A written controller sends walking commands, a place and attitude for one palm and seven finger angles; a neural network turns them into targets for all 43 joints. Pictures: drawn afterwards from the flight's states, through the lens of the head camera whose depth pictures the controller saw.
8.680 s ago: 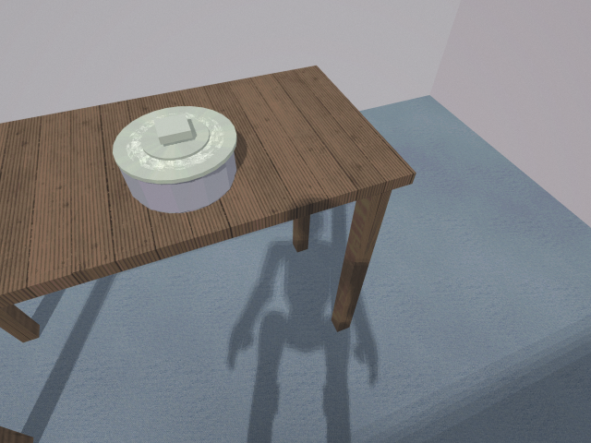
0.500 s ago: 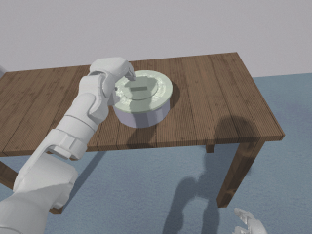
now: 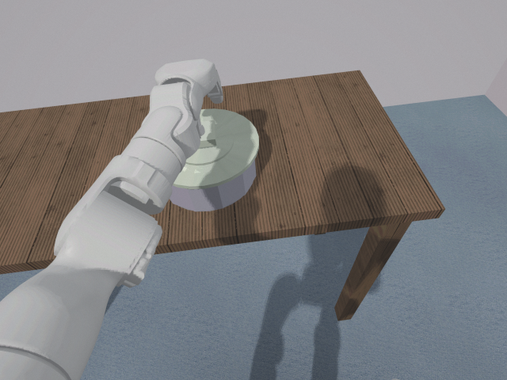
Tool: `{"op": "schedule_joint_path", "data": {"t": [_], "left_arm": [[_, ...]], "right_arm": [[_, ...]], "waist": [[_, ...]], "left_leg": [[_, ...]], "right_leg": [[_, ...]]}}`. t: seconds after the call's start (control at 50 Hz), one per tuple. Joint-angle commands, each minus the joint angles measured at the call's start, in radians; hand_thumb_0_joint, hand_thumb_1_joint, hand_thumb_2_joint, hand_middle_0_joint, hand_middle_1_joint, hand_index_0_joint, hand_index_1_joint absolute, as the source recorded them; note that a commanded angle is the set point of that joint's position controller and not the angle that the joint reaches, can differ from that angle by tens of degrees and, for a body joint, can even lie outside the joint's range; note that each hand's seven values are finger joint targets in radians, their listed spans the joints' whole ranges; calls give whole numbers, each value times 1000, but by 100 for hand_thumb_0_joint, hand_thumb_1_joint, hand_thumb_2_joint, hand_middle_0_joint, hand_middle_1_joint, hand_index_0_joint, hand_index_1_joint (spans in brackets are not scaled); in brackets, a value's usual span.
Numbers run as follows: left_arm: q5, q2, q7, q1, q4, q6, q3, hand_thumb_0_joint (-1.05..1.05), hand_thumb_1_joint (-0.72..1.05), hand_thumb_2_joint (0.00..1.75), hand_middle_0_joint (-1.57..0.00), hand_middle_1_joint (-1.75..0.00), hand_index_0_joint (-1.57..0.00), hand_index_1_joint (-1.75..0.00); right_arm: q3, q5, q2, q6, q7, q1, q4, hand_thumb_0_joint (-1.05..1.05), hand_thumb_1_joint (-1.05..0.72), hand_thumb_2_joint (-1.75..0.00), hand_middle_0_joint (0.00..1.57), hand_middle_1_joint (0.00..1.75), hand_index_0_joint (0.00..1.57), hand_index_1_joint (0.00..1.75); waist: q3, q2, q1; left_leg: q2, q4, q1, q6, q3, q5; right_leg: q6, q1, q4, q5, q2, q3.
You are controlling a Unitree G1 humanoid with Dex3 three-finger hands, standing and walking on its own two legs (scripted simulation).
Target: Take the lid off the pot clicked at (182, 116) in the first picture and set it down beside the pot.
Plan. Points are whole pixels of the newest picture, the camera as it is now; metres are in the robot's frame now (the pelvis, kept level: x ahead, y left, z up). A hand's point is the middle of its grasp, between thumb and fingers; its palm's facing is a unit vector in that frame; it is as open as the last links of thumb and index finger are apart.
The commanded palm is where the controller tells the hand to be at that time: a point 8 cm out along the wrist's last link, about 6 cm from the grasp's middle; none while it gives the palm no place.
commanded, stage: move the open hand above the knob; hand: left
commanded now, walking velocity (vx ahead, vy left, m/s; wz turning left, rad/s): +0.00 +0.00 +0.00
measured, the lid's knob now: (201, 134) +0.52 +0.07 +0.10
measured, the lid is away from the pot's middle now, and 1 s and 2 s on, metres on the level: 0.00 0.00 0.00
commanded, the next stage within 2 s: lower the open fingers around the knob in 0.74 s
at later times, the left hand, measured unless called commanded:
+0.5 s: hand (187, 117) +0.49 +0.08 +0.17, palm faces -0.24 -0.06 -0.97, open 10.0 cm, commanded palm +0.48 +0.08 +0.23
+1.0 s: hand (194, 119) +0.49 +0.07 +0.16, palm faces -0.31 -0.07 -0.95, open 10.0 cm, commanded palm +0.48 +0.08 +0.22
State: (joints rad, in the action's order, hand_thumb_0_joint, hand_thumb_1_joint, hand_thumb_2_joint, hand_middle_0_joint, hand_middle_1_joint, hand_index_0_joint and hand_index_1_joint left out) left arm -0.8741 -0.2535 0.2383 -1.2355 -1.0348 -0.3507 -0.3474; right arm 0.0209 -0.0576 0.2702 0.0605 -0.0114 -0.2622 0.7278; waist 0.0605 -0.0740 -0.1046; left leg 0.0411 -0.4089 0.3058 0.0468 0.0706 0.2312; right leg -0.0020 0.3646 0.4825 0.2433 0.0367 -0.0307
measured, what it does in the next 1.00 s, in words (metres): stands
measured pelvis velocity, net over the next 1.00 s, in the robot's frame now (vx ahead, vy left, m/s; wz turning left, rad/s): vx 0.00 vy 0.01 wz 0.00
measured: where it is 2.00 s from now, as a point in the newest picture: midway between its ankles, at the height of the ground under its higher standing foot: outside the picture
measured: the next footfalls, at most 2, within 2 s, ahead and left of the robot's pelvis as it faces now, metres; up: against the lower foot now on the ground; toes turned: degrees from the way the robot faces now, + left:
none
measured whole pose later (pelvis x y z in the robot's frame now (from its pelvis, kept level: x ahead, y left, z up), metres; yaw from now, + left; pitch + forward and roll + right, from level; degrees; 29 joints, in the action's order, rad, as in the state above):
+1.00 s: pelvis +0.00 +0.01 +0.00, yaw +0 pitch +8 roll +1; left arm -0.86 -0.22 0.27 -1.28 -1.12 -0.38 -0.34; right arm 0.03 -0.05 0.27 0.06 -0.02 -0.28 0.73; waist 0.07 -0.07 -0.11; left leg 0.05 -0.41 0.33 0.06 0.07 0.23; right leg 0.01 0.38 0.48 0.24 0.05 -0.03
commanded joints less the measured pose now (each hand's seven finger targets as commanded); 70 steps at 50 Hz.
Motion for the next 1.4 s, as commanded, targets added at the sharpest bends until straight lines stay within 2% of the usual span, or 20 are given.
{"op": "schedule_joint_path", "data": {"t": [0.0, 0.04, 0.18, 0.24, 0.36, 0.4, 0.46, 0.56, 0.64, 0.7, 0.78, 0.8, 0.88, 0.98, 1.04, 1.1, 1.16, 1.28, 1.34, 1.38], "left_arm": [[-8, -186, -43, -536, 139, -9, 84, 0, -33, 154, -85, -8, -85, -8], [-33, -244, -43, -578, 182, 3, 111, 0, -33, 154, -85, -8, -85, -8], [-29, -214, -47, -546, 153, -3, 94, 0, -33, 154, -85, -8, -85, -8], [-34, -236, -46, -579, 226, 16, 101, 0, -33, 154, -85, -8, -85, -8], [-22, -195, -33, -492, 175, -2, 81, 0, -33, 154, -85, -8, -85, -8], [-7, -97, -22, -547, 197, -2, 0, 0, -33, 154, -85, -8, -85, -8], [-14, -186, -28, -611, 280, 32, 58, 0, -33, 154, -85, -8, -85, -8], [-17, -124, -40, -544, 163, -3, 24, 0, -33, 154, -85, -8, -85, -8], [-17, -106, -41, -603, 179, -1, 8, 0, -33, 154, -85, -8, -85, -8], [-9, -185, -51, -596, 141, -7, 83, 0, -33, 154, -85, -8, -85, -8], [-34, -127, -48, -609, 135, -10, 20, 0, -33, 154, -85, -8, -85, -8], [-19, -138, -47, -588, 137, -4, 52, 0, -33, 154, -85, -8, -85, -8], [-7, -154, -17, -566, 46, -45, 52, 0, -33, 154, -85, -8, -85, -8], [-21, -195, 8, -632, 125, -14, 70, 0, -33, 154, -85, -8, -85, -8], [-17, -162, 12, -563, 82, -10, 58, 0, -33, 154, -85, -8, -85, -8], [14, -88, 8, -577, 132, 11, 9, 0, -33, 154, -85, -8, -85, -8], [-5, -170, -14, -560, 126, 21, 70, 0, -33, 154, -85, -8, -85, -8], [-11, -127, -40, -498, 31, -32, 40, 0, -33, 154, -85, -8, -85, -8], [-9, -154, -36, -496, 17, -45, 65, 0, -33, 154, -85, -8, -85, -8], [-12, -102, -26, -508, 30, -44, 20, 0, -33, 154, -85, -8, -85, -8]], "right_arm": [[-40, 2, 119, -34, 1, 1, -110, 0, -90, -90, 20, 30, 20, 30], [-40, 6, 114, -39, -2, -6, -113, 0, -90, -90, 20, 30, 20, 30], [-42, 1, 112, -40, 2, -7, -108, 0, -90, -90, 20, 30, 20, 30], [-43, 4, 108, -45, 3, 0, -116, 0, -90, -90, 20, 30, 20, 30], [-44, -2, 108, -31, 10, 19, -115, 0, -90, -90, 20, 30, 20, 30], [-42, -10, 106, -25, 10, 23, -114, 0, -90, -90, 20, 30, 20, 30], [-45, -1, 98, -46, 7, 28, -117, 0, -90, -90, 20, 30, 20, 30], [-36, -6, 102, -23, 12, 37, -102, 0, -90, -90, 20, 30, 20, 30], [-36, -5, 98, -24, 7, 40, -108, 0, -90, -90, 20, 30, 20, 30], [-32, -2, 108, -21, -5, 28, -105, 0, -90, -90, 20, 30, 20, 30], [-32, -3, 103, -28, -3, 21, -106, 0, -90, -90, 20, 30, 20, 30], [-37, 0, 105, -31, -3, 15, -111, 0, -90, -90, 20, 30, 20, 30], [-33, -3, 121, -19, -6, 4, -99, 0, -90, -90, 20, 30, 20, 30], [-44, 6, 116, -50, -9, -20, -102, 0, -90, -90, 20, 30, 20, 30], [-47, 3, 121, -49, -7, -36, -92, 0, -90, -90, 20, 30, 20, 30], [-48, 1, 119, -54, -3, -27, -103, 0, -90, -90, 20, 30, 20, 30], [-49, 7, 119, -60, 0, -34, -90, 0, -90, -90, 20, 30, 20, 30], [-43, -3, 123, -33, 4, -16, -79, 0, -90, -90, 20, 30, 20, 30], [-42, -1, 129, -19, -4, -12, -79, 0, -90, -90, 20, 30, 20, 30], [-42, -2, 121, -18, -5, -7, -87, 0, -90, -90, 20, 30, 20, 30]], "waist": [[417, 154, 5], [476, 139, 12], [428, 165, 10], [483, 132, 14], [416, 174, 15], [377, 154, -10], [477, 93, 2], [369, 151, -3], [394, 130, -11], [400, 149, -4], [414, 135, -10], [429, 153, -3], [362, 167, -13], [472, 120, -3], [408, 187, -11], [410, 151, -14], [445, 130, 3], [354, 185, -7], [372, 179, -13], [382, 160, -21]], "left_leg": [[10, 6, -138, 24, -62, -335], [8, 3, -162, 28, -62, -372], [3, 8, -154, 30, -54, -374], [2, -2, -195, 31, -61, -427], [4, -3, -173, 29, -54, -392], [4, -3, -174, 27, -62, -374], [2, -24, -262, 23, -84, -433], [1, -1, -181, 14, -72, -346], [3, -5, -200, 14, -81, -324], [5, 4, -158, 15, -76, -303], [-1, 1, -186, 12, -81, -344], [-3, -3, -185, 15, -84, -371], [9, 15, -133, 18, -65, -277], [12, 1, -213, 24, -84, -350], [9, 6, -177, 30, -74, -343], [9, 5, -185, 29, -78, -341], [6, -3, -212, 26, -80, -380], [8, 11, -129, 27, -60, -290], [9, 7, -122, 28, -53, -278], [10, -1, -141, 29, -55, -296]], "right_leg": [[-25, -196, -14, -430, -35, 4], [-24, -227, -6, -466, -32, 13], [-20, -200, -16, -457, -37, 6], [-22, -213, -10, -484, -33, 11], [-21, -186, -17, -454, -36, 2], [-25, -135, -22, -420, -35, -7], [-28, -148, -6, -430, -35, 3], [-29, -114, -12, -375, -39, -12], [-33, -101, -9, -349, -38, -10], [-34, -141, -16, -358, -35, -3], [-33, -116, -6, -364, -39, -8], [-33, -132, -11, -379, -38, -7], [-28, -127, -20, -358, -39, -3], [-30, -155, -13, -399, -37, 5], [-26, -147, -25, -407, -41, -1], [-29, -130, -25, -389, -40, -4], [-29, -146, -15, -411, -41, 3], [-28, -131, -22, -379, -44, -4], [-26, -141, -19, -388, -40, 0], [-27, -126, -15, -393, -41, -2]]}}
